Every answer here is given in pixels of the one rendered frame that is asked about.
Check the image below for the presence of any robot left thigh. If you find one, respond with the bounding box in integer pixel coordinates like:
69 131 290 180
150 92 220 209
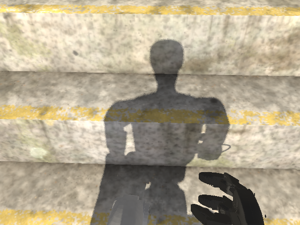
107 194 150 225

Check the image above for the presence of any robot right hand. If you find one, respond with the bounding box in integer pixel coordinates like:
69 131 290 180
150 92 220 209
190 172 266 225

